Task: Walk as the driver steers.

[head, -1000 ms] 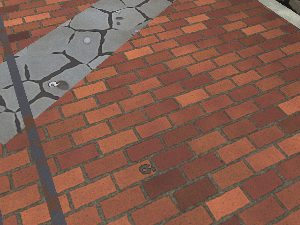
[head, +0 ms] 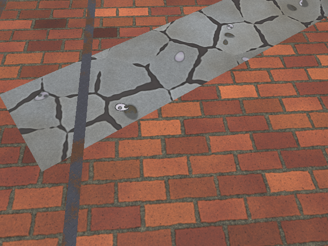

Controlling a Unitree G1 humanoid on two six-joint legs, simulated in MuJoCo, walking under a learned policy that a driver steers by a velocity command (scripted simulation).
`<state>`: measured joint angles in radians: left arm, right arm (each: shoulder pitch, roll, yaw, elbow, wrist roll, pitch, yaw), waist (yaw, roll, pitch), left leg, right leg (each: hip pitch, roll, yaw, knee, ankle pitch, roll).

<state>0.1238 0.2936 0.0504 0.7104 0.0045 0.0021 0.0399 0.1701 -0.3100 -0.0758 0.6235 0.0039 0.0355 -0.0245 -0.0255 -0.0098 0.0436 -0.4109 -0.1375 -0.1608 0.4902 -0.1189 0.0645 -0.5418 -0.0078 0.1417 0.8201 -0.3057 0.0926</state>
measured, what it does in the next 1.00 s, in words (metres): steps on the spot, turning left: right foot, then left foot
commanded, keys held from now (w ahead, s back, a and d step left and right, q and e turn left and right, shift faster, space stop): q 0.48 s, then no key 0.52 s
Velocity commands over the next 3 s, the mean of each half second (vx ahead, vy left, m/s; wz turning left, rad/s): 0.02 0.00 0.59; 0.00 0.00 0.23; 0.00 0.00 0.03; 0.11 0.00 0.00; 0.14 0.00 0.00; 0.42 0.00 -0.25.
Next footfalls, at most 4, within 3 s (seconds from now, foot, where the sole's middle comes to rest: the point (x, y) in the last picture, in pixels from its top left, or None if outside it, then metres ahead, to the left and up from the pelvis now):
0.10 right None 0.10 -0.16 -0.77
0.52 left None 0.02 0.10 -0.77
0.90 right None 0.10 -0.12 -0.77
2.22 right None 0.23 -0.05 -0.77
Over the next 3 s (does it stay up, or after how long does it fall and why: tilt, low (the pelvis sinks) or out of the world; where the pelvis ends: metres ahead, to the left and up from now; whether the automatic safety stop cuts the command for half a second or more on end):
stays up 0.30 0.16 0.00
